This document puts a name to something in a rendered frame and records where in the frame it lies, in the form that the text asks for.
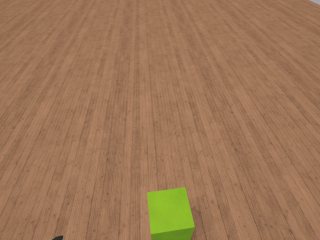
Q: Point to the carton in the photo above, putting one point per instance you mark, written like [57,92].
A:
[170,214]

